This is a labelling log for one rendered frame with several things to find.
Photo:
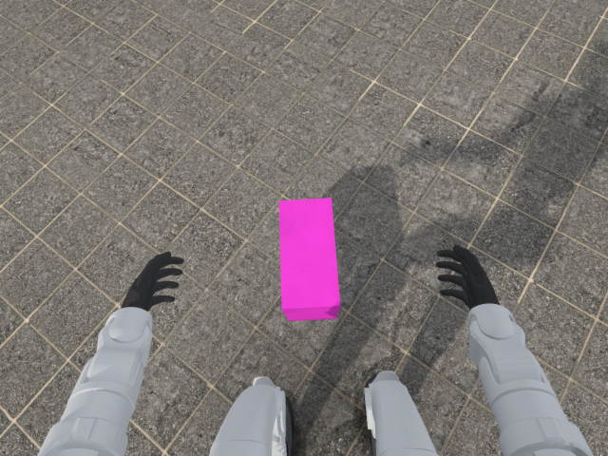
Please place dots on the robot left forearm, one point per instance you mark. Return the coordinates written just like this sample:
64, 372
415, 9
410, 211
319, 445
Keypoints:
99, 409

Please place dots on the carton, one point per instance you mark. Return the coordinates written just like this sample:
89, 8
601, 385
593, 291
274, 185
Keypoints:
308, 266

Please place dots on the robot right forearm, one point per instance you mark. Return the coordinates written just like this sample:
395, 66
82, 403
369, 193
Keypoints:
527, 410

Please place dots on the left robot thigh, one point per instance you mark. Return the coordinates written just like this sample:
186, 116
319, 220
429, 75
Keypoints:
248, 428

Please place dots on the robot left shin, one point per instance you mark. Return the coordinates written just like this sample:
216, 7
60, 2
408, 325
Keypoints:
279, 443

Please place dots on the left robot hand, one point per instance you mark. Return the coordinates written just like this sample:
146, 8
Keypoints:
145, 285

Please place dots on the right robot hand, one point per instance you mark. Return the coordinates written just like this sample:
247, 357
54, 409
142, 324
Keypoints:
477, 286

